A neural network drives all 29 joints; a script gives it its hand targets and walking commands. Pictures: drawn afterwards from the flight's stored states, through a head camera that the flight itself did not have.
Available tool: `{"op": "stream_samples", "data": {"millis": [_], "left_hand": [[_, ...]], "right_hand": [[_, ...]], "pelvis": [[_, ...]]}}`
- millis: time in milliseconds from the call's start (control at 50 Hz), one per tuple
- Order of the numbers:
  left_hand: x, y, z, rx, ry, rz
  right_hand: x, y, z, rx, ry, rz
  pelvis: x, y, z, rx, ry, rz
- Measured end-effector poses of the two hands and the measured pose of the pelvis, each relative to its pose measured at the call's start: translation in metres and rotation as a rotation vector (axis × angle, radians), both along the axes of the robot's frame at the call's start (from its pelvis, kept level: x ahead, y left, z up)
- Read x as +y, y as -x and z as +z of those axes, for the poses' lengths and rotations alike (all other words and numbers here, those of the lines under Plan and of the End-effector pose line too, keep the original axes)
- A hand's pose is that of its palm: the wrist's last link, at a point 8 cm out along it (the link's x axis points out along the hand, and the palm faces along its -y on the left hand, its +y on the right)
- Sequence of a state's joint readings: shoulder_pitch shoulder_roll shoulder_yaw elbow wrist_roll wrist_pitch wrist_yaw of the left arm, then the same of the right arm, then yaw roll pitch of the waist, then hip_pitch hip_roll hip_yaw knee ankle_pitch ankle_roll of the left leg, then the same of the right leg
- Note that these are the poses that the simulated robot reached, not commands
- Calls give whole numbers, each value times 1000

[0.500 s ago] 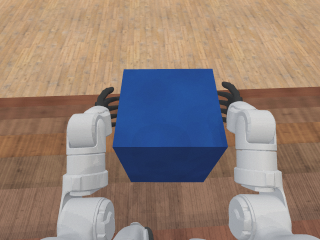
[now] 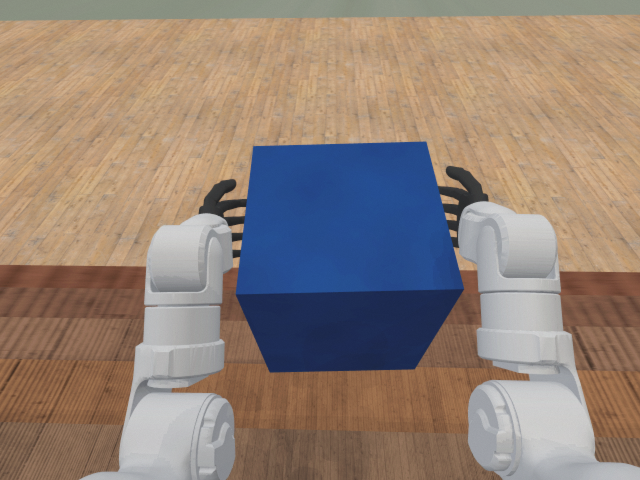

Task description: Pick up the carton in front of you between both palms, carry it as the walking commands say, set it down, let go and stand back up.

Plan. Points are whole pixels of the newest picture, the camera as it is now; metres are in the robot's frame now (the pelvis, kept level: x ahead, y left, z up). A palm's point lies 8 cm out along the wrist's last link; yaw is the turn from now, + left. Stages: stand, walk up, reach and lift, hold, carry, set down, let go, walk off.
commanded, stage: carry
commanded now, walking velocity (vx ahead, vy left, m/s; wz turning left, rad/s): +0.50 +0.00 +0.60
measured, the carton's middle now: (340, 267) +0.36 +0.01 +0.08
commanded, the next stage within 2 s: none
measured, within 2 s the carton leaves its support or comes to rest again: neither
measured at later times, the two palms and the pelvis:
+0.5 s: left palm (281, 207) +0.69 +0.14 -0.10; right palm (412, 205) +0.71 -0.16 -0.11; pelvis +0.34 -0.01 -0.19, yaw +11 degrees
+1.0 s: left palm (267, 206) +0.91 +0.23 -0.29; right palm (353, 178) +1.06 -0.03 -0.29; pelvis +0.69 -0.06 -0.34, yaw +20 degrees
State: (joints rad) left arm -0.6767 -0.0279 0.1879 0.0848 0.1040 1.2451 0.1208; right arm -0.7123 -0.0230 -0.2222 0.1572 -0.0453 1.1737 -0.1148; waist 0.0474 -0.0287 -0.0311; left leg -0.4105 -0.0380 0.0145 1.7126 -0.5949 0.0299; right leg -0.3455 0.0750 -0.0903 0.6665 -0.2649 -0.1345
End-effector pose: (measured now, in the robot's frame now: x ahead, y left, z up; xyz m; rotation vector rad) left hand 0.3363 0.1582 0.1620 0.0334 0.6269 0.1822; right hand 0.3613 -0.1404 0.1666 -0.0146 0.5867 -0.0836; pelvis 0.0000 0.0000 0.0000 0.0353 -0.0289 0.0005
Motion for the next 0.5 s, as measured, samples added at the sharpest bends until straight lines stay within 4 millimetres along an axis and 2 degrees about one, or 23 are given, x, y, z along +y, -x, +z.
{"op": "stream_samples", "data": {"millis": [60, 180, 280, 360, 440, 500], "left_hand": [[4, -34, -46, 93, 13, 16], [-2, -99, -126, 248, 31, 36], [-2, -166, -170, 223, 30, 68], [4, -233, -199, 124, 47, 85], [-9, -311, -228, 55, 32, 37], [-16, -352, -261, 105, 37, 29]], "right_hand": [[4, -40, -44, 91, 28, 29], [-1, -109, -129, 247, 21, 34], [-1, -180, -178, 226, -20, 37], [5, -248, -204, 130, -35, 29], [-9, -311, -238, 61, -43, -16], [-16, -350, -274, 115, -56, -27]], "pelvis": [[-11, -34, -25, 9, 20, 14], [-23, -103, -51, 42, 25, 57], [-22, -172, -82, 59, 28, 83], [-19, -244, -127, 29, 51, 112], [-13, -303, -171, 61, 27, 158], [-12, -341, -188, 79, 4, 193]]}}
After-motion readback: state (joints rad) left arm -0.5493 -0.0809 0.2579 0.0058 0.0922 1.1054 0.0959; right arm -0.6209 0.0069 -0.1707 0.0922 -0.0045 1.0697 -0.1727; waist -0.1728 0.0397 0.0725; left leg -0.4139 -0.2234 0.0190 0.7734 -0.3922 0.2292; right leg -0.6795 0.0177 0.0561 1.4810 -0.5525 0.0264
